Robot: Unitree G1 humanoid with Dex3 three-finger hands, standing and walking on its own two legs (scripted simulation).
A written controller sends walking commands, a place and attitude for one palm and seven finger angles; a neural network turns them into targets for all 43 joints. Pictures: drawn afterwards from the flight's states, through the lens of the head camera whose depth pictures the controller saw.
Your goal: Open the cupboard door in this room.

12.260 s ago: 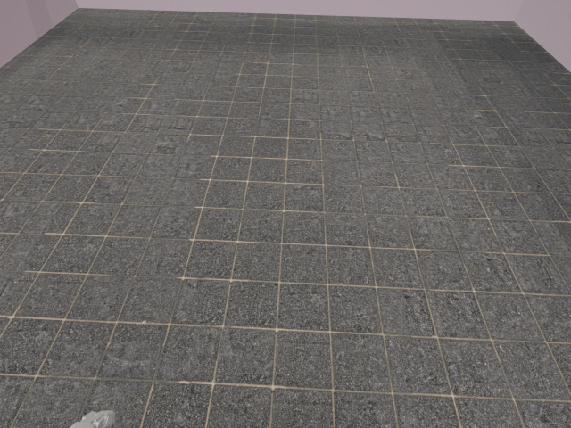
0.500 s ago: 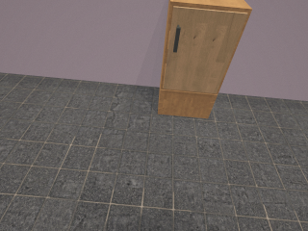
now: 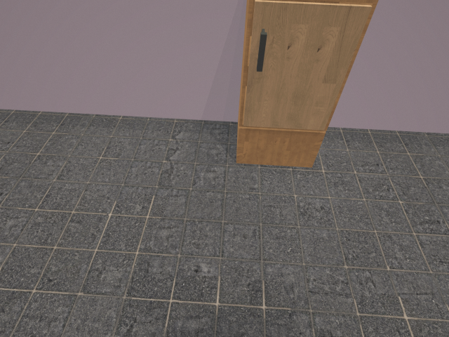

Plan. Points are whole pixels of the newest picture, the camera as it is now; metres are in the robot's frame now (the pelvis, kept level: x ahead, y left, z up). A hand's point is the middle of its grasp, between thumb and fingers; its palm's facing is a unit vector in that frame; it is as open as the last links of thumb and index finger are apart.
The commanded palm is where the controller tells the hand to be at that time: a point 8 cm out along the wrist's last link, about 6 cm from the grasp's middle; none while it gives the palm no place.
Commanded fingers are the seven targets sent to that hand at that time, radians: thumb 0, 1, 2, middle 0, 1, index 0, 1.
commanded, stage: stand and wait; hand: left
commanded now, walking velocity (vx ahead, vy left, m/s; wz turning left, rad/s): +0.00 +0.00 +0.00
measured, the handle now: (261, 50) +1.16 -0.08 -0.03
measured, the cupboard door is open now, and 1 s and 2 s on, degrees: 0 0 0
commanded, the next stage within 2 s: look at it before walking up in 0.02 s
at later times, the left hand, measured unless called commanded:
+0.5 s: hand out of the picture -0.01 +0.16 -0.18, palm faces +0.03 -0.98 -0.17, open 7.4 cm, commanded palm none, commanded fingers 0.00 0.90 0.90 -0.20 -0.30 -0.20 -0.30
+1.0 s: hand out of the picture +0.01 +0.17 -0.19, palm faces -0.07 -0.97 -0.23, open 7.4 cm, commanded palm none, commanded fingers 0.00 0.90 0.90 -0.20 -0.30 -0.20 -0.30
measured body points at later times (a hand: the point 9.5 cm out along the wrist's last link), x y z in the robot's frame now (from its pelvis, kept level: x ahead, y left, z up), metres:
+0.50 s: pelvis +0.00 +0.00 +0.00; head +0.01 +0.00 +0.45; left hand -0.01 +0.21 -0.16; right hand -0.02 -0.21 -0.16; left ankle -0.02 +0.10 -0.75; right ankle -0.01 -0.12 -0.75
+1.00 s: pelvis -0.02 -0.02 -0.02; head +0.02 -0.03 +0.43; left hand +0.02 +0.22 -0.17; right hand -0.01 -0.25 -0.18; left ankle -0.02 +0.10 -0.75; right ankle -0.03 -0.11 -0.73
